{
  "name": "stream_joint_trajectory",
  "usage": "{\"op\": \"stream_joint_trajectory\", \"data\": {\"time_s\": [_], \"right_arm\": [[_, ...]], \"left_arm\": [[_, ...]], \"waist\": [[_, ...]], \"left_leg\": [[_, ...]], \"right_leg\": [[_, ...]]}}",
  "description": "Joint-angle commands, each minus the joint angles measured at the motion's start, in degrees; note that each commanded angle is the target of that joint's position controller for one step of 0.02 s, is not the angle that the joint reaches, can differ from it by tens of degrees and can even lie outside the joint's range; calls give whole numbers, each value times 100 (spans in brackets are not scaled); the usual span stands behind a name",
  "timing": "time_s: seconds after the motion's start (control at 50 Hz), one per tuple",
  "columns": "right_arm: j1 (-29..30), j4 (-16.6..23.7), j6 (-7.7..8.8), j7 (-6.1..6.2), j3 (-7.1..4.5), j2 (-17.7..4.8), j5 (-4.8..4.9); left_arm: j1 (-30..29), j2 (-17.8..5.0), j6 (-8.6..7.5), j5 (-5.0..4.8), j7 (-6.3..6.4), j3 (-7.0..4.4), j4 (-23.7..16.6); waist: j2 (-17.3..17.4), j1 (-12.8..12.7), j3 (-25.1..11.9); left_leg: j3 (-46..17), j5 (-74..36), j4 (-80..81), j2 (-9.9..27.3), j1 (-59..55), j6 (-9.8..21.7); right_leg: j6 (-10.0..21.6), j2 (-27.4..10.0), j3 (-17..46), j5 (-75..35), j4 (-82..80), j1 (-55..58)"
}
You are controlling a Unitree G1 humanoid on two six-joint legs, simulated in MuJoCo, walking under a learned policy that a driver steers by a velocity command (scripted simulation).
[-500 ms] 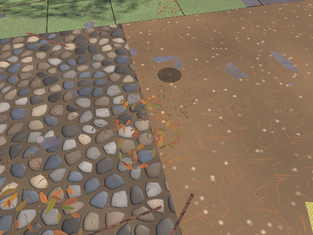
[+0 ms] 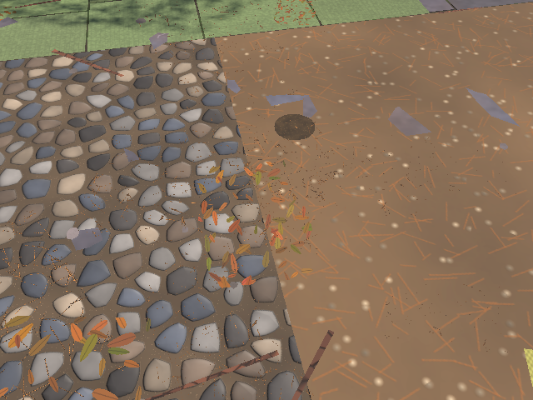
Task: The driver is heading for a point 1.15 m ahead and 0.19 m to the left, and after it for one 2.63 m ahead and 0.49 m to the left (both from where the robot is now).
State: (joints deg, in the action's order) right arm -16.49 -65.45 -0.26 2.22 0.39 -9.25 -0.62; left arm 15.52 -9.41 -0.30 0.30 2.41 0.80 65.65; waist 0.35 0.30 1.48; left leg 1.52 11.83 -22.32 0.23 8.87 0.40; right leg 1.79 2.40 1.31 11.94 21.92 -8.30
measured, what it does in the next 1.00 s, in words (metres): walks ahead: left foot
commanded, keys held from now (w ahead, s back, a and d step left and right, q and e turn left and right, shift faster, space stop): no key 0.18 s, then w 0.40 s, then no key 0.10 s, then q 0.32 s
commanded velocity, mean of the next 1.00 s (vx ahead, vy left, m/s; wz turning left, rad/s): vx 0.18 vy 0.00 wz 0.09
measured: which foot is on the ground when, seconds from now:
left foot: down 0.00-0.54, up 0.56-0.86, down 0.88-1.00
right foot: down 0.00-0.88, up 0.90-1.00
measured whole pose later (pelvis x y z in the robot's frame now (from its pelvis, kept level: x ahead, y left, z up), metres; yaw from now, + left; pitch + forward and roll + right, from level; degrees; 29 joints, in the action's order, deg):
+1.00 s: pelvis +0.22 -0.01 -0.02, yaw +6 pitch -1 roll +0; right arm -9.4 -55.6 1.3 0.5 -3.2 -11.6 -0.4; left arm 15.4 -9.7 -2.7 1.5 2.5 -1.7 57.6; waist -0.7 0.1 5.9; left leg 3.9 8.5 -30.9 -6.8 22.0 8.1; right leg 1.2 1.7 -0.9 26.7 72.3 -21.0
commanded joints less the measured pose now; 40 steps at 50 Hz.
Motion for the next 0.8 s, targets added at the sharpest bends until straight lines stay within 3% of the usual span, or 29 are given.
{"op": "stream_joint_trajectory", "data": {"time_s": [0.02,0.18,0.2,0.24,0.28,0.3,0.34,0.38,0.42,0.44,0.48,0.5,0.52,0.54,0.56,0.58,0.6,0.62,0.68,0.76,0.8], "right_arm": [[-389,6,24,19,-61,-434,-1],[-480,-66,33,28,-53,-349,-3],[-537,-86,31,24,-46,-320,-9],[-567,-45,-6,12,-119,-457,-26],[-559,64,-47,-26,-159,-488,-55],[-591,104,-39,-38,-159,-434,-55],[-738,152,24,-51,-186,-419,-57],[-1031,134,96,-69,-267,-594,-41],[-1339,19,124,-63,-404,-886,-38],[-1300,41,134,-70,-429,-865,-34],[-966,150,164,-92,-450,-848,-29],[-649,249,177,-98,-454,-817,-1],[-253,407,216,-109,-444,-723,22],[189,665,300,-143,-359,-429,41],[308,928,382,-198,-316,-256,-34],[503,946,404,-229,-411,-675,-209],[348,865,436,-259,-401,-531,-193],[175,761,454,-278,-375,-384,-131],[86,714,352,-292,-383,-294,-108],[796,996,253,-244,-246,-72,-1],[650,1007,245,-195,-256,-254,8]], "left_arm": [[331,-470,-22,2,17,-70,-31],[441,-374,-20,4,22,-66,38],[499,-348,-15,9,20,-61,59],[521,-503,26,18,15,-137,17],[518,-529,69,59,-24,-188,-99],[515,-455,58,65,-41,-185,-156],[452,-367,-19,71,-69,-192,-280],[217,-334,-119,83,-123,-208,-458],[-70,-200,-233,140,-195,-185,-674],[-194,-276,-288,161,-214,-203,-757],[114,-208,-383,126,-264,-214,-748],[593,-131,-426,85,-271,-218,-610],[1282,-166,-462,51,-243,-256,-366],[2032,-601,-503,78,-167,-381,-198],[2732,-1226,-468,57,-156,-571,4],[2469,-964,-424,108,-132,-521,-45],[2004,-757,-436,130,-127,-451,-214],[1634,-646,-461,147,-124,-405,-333],[1340,-411,-522,101,-80,-269,-354],[1138,-401,-502,99,12,-165,-318],[1131,-582,-508,73,70,-199,-311]], "waist": [[-16,3,276],[-13,-3,306],[-20,-4,183],[-47,2,299],[-11,3,735],[3,15,889],[70,77,839],[322,224,616],[919,310,625],[819,303,753],[696,6,847],[650,-276,885],[374,-595,820],[-629,-940,689],[-1825,-1052,561],[-892,-829,815],[-382,-535,840],[-206,-304,729],[-446,-9,397],[-697,13,477],[-905,75,189]], "left_leg": [[-521,-318,382,501,69,147],[-536,-257,392,493,119,159],[-520,153,434,445,78,165],[-445,1535,260,239,255,270],[-612,2774,199,220,719,457],[-745,2924,174,274,812,528],[-1099,2758,208,448,665,665],[-1684,2839,608,754,97,879],[-2632,3277,1316,1456,-350,1239],[-2760,3225,1453,1612,-101,1312],[-2435,2923,1308,1475,525,1232],[-2036,2665,1008,1226,1083,1095],[-1507,2271,462,840,1913,886],[-620,1735,-949,191,2883,581],[299,1707,-2594,-300,3774,421],[16,1788,-3532,8,4077,485],[-110,1468,-3847,149,3954,481],[-126,1172,-3917,235,3671,417],[160,643,-3597,97,3023,208],[562,-165,-1861,-292,1975,246],[720,-519,-1466,-513,1217,380]], "right_leg": [[142,-635,595,-478,-445,-320],[130,-628,575,-408,-431,-338],[137,-582,563,42,-483,-302],[263,-399,524,1500,-355,-557],[443,-358,631,2802,-238,-1050],[496,-389,726,2938,-163,-1205],[527,-425,831,2598,58,-1333],[451,-228,562,2057,494,-1633],[313,8,-208,1213,1392,-1984],[302,-122,-281,1108,1528,-1911],[365,-177,-306,1177,1146,-1215],[423,-102,-351,1069,583,-401],[481,-88,-163,894,121,794],[689,-987,1306,1673,-734,1749],[1192,-2180,3209,2003,-1417,2301],[1316,-2332,3197,1334,-1205,2039],[1242,-2157,2612,20,-1040,1762],[1119,-1946,2017,-1241,-954,1568],[822,-1401,747,-4016,-677,1291],[501,-973,-292,-4864,-540,482],[433,-1013,-403,-5441,-26,407]]}}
